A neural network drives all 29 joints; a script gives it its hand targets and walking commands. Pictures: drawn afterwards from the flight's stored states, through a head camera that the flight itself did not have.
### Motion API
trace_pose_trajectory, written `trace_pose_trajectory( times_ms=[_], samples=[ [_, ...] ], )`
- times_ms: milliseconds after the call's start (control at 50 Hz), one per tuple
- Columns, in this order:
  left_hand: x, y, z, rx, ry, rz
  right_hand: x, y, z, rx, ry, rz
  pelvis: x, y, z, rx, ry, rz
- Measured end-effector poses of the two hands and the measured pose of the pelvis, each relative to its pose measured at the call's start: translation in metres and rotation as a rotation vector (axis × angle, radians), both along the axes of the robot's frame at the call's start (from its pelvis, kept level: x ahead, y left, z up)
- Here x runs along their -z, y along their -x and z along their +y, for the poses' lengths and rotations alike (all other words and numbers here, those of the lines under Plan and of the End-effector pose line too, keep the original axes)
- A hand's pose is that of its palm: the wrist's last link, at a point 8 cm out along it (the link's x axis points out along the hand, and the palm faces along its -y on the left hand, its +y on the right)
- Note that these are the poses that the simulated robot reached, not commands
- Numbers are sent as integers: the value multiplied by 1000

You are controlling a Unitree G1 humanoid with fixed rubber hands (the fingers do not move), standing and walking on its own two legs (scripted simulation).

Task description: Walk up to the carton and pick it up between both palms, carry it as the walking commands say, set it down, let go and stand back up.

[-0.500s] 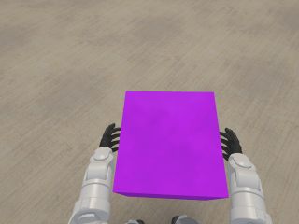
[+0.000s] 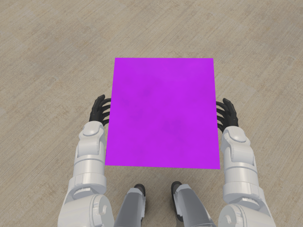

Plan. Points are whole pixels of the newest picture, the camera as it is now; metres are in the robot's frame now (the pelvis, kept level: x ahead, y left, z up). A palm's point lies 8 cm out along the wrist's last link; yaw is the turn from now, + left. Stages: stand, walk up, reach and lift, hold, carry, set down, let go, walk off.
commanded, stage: set down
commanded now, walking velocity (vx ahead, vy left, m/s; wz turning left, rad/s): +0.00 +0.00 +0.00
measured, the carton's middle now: (162, 118) +0.42 -0.02 -0.16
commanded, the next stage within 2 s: none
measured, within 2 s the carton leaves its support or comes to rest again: neither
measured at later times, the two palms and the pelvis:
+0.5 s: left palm (108, 121) +0.42 +0.15 -0.16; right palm (221, 124) +0.38 -0.21 -0.15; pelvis -0.01 +0.03 -0.07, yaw -1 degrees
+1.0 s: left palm (117, 120) +0.45 +0.14 -0.25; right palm (214, 124) +0.41 -0.22 -0.25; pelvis -0.04 +0.01 -0.15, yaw +0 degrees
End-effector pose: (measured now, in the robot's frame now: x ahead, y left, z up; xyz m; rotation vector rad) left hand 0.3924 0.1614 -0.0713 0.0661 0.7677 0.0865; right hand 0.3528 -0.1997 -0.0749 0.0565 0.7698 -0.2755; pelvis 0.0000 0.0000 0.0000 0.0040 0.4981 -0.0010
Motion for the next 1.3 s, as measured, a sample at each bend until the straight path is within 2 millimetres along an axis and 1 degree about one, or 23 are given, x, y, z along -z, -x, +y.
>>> trace_pose_trajectory(
  times_ms=[100,260,380,480,680,840,1060,1180,1300],
  samples=[
    [20,-8,3,8,8,-8,20,-3,3,12,1,-9,14,-1,3,-11,6,73],
    [48,-17,-5,13,43,-12,41,-8,-4,31,14,-15,36,-1,16,-2,12,144],
    [65,-24,-7,15,41,-16,56,-18,-7,24,20,-18,52,1,26,6,11,183],
    [83,-27,-8,10,36,-14,72,-26,-8,18,18,-16,66,5,30,7,11,214],
    [128,-34,-16,19,34,-16,114,-34,-17,17,22,-19,99,16,26,5,8,271],
    [152,-46,-23,26,16,-32,143,-44,-24,12,20,-34,129,28,18,9,-3,289],
    [186,-57,-18,20,-8,-11,186,-56,-18,-8,11,-12,159,37,12,9,-10,297],
    [209,-64,-14,16,3,-21,206,-65,-15,-12,21,-23,176,39,13,4,-4,317],
    [236,-69,-15,17,17,-19,227,-70,-16,-10,36,-20,194,43,17,-1,5,333]
  ],
)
